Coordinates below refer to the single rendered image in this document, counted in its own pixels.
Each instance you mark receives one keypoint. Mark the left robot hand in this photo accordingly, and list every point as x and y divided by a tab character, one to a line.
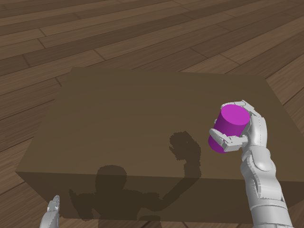
51	217

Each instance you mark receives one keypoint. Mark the right robot arm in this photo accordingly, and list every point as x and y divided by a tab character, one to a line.
264	193

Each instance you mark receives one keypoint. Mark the right robot hand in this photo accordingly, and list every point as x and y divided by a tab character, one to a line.
255	132

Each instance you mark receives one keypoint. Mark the can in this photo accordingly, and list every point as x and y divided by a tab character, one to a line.
231	121

